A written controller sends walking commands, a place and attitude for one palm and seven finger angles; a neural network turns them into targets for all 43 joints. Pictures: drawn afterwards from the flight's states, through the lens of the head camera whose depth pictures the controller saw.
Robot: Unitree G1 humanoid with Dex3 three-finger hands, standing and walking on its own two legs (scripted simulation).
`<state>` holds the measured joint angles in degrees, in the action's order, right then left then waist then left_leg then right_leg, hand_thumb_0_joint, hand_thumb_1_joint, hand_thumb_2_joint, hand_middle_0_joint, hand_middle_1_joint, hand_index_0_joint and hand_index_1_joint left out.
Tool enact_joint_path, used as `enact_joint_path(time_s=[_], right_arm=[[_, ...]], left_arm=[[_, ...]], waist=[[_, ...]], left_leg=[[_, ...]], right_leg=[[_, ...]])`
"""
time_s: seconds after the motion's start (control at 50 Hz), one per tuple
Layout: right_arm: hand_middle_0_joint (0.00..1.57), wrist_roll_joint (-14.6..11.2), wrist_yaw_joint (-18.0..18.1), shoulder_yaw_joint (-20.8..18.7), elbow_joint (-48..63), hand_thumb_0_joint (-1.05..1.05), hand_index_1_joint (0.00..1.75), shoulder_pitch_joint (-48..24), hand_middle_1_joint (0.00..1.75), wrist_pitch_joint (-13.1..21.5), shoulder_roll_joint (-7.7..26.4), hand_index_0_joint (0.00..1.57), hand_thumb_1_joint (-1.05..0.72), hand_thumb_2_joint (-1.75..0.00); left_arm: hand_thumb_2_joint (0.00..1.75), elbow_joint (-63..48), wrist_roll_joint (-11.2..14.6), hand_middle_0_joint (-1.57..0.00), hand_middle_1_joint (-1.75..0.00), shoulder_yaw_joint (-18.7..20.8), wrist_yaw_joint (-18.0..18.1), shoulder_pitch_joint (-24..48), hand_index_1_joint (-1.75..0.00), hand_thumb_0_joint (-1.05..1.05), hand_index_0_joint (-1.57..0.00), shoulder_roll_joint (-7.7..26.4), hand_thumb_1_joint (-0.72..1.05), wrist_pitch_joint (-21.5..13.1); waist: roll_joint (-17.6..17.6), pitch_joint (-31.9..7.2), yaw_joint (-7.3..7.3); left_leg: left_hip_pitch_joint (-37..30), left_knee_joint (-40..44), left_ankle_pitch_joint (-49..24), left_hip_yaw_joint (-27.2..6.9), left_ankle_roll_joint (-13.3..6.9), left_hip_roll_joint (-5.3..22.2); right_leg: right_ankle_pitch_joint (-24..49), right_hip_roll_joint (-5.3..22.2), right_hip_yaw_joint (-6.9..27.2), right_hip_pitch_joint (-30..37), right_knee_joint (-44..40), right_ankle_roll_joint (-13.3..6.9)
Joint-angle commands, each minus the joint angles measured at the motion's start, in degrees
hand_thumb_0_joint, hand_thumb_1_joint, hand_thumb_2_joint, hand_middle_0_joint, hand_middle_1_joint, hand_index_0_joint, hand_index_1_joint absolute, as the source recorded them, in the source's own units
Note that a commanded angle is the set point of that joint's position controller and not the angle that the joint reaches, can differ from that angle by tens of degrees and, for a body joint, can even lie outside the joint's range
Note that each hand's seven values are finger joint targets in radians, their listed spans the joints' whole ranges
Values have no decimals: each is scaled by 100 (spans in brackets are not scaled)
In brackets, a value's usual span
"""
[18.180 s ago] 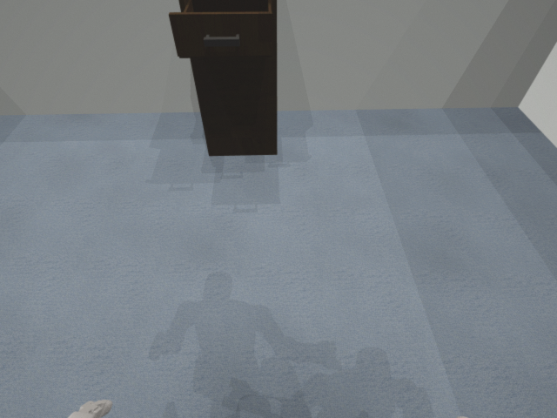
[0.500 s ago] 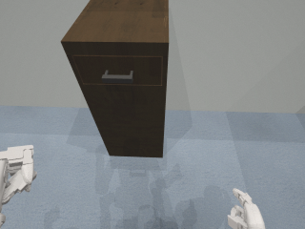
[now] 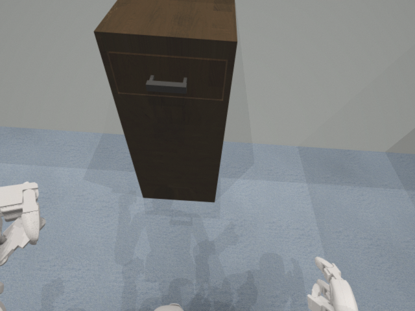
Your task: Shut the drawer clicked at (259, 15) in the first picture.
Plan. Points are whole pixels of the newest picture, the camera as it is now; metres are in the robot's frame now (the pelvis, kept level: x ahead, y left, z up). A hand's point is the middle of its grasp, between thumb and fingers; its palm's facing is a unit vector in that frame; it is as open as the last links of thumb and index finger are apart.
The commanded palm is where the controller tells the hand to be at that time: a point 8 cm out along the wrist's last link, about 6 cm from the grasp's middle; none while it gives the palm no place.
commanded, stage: step back with the hand held close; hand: left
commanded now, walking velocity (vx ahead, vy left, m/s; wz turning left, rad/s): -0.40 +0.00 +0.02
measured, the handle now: (167, 83) +0.73 +0.16 +0.02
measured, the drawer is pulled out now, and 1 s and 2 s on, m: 0.00 0.00 0.00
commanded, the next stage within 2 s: stop stepping back and stand still in 0.48 s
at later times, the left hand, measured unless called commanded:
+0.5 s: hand out of the picture +0.10 +0.24 +0.18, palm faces +0.34 -0.82 -0.46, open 3.2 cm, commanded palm +0.05 +0.28 +0.19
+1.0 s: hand out of the picture +0.01 +0.26 +0.17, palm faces +0.42 -0.84 -0.34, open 3.2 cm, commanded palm -0.05 +0.29 +0.19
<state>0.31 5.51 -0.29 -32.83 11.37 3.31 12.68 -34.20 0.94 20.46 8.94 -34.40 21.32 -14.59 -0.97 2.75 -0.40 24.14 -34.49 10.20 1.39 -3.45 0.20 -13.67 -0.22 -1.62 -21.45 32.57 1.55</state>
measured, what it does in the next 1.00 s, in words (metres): walks backwards: right foot, then left foot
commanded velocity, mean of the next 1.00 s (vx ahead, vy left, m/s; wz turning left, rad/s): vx -0.12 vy -0.02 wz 0.00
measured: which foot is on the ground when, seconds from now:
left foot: down 0.00-0.38, up 0.40-0.48, down 0.50-0.78, up 0.80-0.92, down 0.94-1.00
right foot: up 0.00-0.14, down 0.16-0.52, up 0.54-0.76, down 0.78-1.00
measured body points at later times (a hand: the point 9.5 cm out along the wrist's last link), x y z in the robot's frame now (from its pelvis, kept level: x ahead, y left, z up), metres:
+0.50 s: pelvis -0.08 +0.00 +0.00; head -0.08 +0.02 +0.45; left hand +0.08 +0.28 +0.21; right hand +0.10 -0.25 -0.07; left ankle +0.00 +0.08 -0.73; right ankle -0.10 -0.13 -0.73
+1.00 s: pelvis -0.19 +0.02 +0.00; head -0.21 +0.04 +0.45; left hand -0.02 +0.30 +0.19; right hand -0.06 -0.23 -0.08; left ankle -0.14 +0.11 -0.73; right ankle -0.21 -0.10 -0.72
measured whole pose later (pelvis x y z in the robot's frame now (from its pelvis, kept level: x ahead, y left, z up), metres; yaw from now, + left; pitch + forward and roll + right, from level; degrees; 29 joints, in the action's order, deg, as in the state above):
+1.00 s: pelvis -0.19 +0.02 +0.00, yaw -1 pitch -1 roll +0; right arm 0.4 5.8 1.1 -38.6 15.0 5.5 11.2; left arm -30.7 1.8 21.1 9.6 -30.8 20.5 -9.8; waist 2.7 -2.8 -1.2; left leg 19.3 -34.4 14.8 0.4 -2.0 -1.4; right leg -25.0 0.5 -1.3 -16.4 41.4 -0.2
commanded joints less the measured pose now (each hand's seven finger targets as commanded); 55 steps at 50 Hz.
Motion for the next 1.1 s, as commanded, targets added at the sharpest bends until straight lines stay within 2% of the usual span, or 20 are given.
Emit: enact_joint_path(time_s=[0.0, 0.14, 0.18, 0.22, 0.3, 0.36, 0.4, 0.44, 0.48, 0.54, 0.6, 0.66, 0.7, 0.76, 0.8, 0.88, 0.92, 0.96, 1.0, 1.08], right_arm=[[20, 28, 60, -314, 1045, 0, 30, -592, 30, 451, 681, 20, -90, -90], [20, 128, -113, -277, 648, 0, 30, -485, 30, 622, 763, 20, -90, -90], [20, 108, -137, -277, 507, 0, 30, -359, 30, 532, 619, 20, -90, -90], [20, 22, -175, -338, 599, 0, 30, -360, 30, 487, 632, 20, -90, -90], [20, -69, -175, -325, 902, 0, 30, -714, 30, 360, 633, 20, -90, -90], [20, -91, -117, -332, 788, 0, 30, -766, 30, 252, 542, 20, -90, -90], [20, 10, -88, -302, 688, 0, 30, -781, 30, 187, 475, 20, -90, -90], [20, 41, -14, -165, 667, 0, 30, -718, 30, 157, 446, 20, -90, -90], [20, 3, 47, -231, 697, 0, 30, -691, 30, 242, 719, 20, -90, -90], [20, 167, -55, -279, 814, 0, 30, -601, 30, 467, 762, 20, -90, -90], [20, 73, -165, -344, 831, 0, 30, -420, 30, 591, 673, 20, -90, -90], [20, 81, -195, -233, 883, 0, 30, -467, 30, 566, 590, 20, -90, -90], [20, 98, -142, -208, 895, 0, 30, -491, 30, 494, 570, 20, -90, -90], [20, 156, -71, -206, 616, 0, 30, -450, 30, 323, 517, 20, -90, -90], [20, 50, -57, -230, 485, 0, 30, -420, 30, 338, 529, 20, -90, -90], [20, -13, 101, -98, 398, 0, 30, -446, 30, 503, 622, 20, -90, -90], [20, -52, 119, -84, 610, 0, 30, -391, 30, 655, 748, 20, -90, -90], [20, 88, 35, -59, 456, 0, 30, -302, 30, 754, 516, 20, -90, -90], [20, 40, -103, -96, 519, 0, 30, -375, 30, 801, 522, 20, -90, -90], [20, 47, -170, -119, 663, 0, 30, -474, 30, 604, 599, 20, -90, -90]], left_arm=[[90, -1243, -76, -140, -160, 968, 91, 87, -160, 0, -140, 1088, 90, -397], [90, -1285, 153, -140, -160, 838, -88, -194, -160, 0, -140, 1053, 90, -622], [90, -1406, 227, -140, -160, 877, -87, -57, -160, 0, -140, 1169, 90, -708], [90, -1333, 264, -140, -160, 871, -121, -338, -160, 0, -140, 1178, 90, -626], [90, -1387, 392, -140, -160, 1177, -128, -639, -160, 0, -140, 1422, 90, -521], [90, -1021, 428, -140, -160, 1075, -61, -444, -160, 0, -140, 1395, 90, -471], [90, -866, 331, -140, -160, 954, -38, 24, -160, 0, -140, 1270, 90, -403], [90, -666, 222, -140, -160, 754, -58, 244, -160, 0, -140, 1156, 90, -376], [90, -781, 183, -140, -160, 626, -86, 465, -160, 0, -140, 1137, 90, -451], [90, -1093, 201, -140, -160, 656, -141, 188, -160, 0, -140, 1183, 90, -521], [90, -1518, 209, -140, -160, 710, -62, -216, -160, 0, -140, 1123, 90, -419], [90, -1656, 249, -140, -160, 698, -5, -567, -160, 0, -140, 1051, 90, -166], [90, -1588, 249, -140, -160, 884, 20, -674, -160, 0, -140, 1245, 90, 20], [90, -1664, 374, -140, -160, 1057, 45, -213, -160, 0, -140, 1409, 90, 76], [90, -1346, 332, -140, -160, 779, 29, 441, -160, 0, -140, 1150, 90, 228], [90, -690, 112, -140, -160, 391, 129, 693, -160, 0, -140, 814, 90, 230], [90, -1075, 63, -140, -160, 453, 140, 829, -160, 0, -140, 916, 90, 88], [90, -1226, 67, -140, -160, 612, 85, 658, -160, 0, -140, 1084, 90, -2], [90, -1501, 51, -140, -160, 653, 66, 277, -160, 0, -140, 1110, 90, -8], [90, -1202, -16, -140, -160, 645, 101, -455, -160, 0, -140, 949, 90, 60]], waist=[[-1095, -737, 77], [-779, -949, 37], [-487, -1935, 27], [-46, -2559, 32], [53, -1806, 55], [638, -707, -25], [697, -288, -53], [535, 45, -111], [-555, -379, -19], [-1449, -1324, 130], [-626, -1556, 128], [-1417, -1262, 83], [-1263, -1048, 62], [636, -934, -24], [1265, -756, -87], [-175, 47, -158], [-1413, -94, -100], [-1329, -343, -154], [-747, -501, -21], [-1223, -396, 73]], left_leg=[[1517, 2615, 2647, -2133, -492, 1531], [-242, 1657, -9, -1130, -113, 834], [-2098, 896, -2811, -563, 64, 670], [-2884, 575, -3610, -420, 0, 690], [-1919, 570, -999, -411, 116, 509], [-1618, -1154, 561, -277, 444, -133], [-939, -1613, 823, -503, 426, -87], [-712, 242, 279, -540, 340, 116], [-924, 1474, -1969, -1056, 42, 764], [-316, 2603, -262, -2395, -366, 1782], [-849, 2421, 1096, -1857, -468, 1541], [-313, 2995, 2348, -1275, 103, 1006], [-73, 2608, 2332, -749, 499, 536], [-1475, -1325, 466, -164, 524, -57], [-922, -2235, 766, -526, 506, 2], [-1060, 794, 1202, -302, 123, 313], [-1290, 1916, 1232, -2209, -376, 1350], [-1293, 2527, 1408, -3227, -522, 1709], [-823, 2405, 1725, -2552, -631, 1579], [1117, 2060, 2833, -886, -80, 819]], right_leg=[[-291, -374, 324, 1619, 1616, -36], [437, -227, 407, 1058, -675, -202], [1890, 18, 528, 513, -721, -121], [2227, -35, 378, 437, -497, 196], [1075, 248, 560, 106, -1019, -47], [-714, 1370, 1591, -1578, -2176, -827], [568, 1528, 1569, -1368, -1904, -1029], [1735, 948, 929, -580, -1131, -630], [1126, -69, 378, 57, -291, -114], [-1565, -441, 592, 808, 1944, -131], [-1454, -280, 531, 478, 1736, -178], [-1747, -561, -221, 1231, 540, -280], [-1570, -557, -370, 1778, -910, -379], [-1904, 1528, 1507, -935, -2546, -1222], [-3146, 1741, 1629, -1233, -2411, -1295], [-1938, 865, 448, -473, -862, -667], [-1078, 3, -142, -578, 774, -213], [-1659, 7, 166, -827, 1986, -192], [-1418, 131, 287, -269, 1851, -209], [-1174, -116, -408, 2087, -15, -323]])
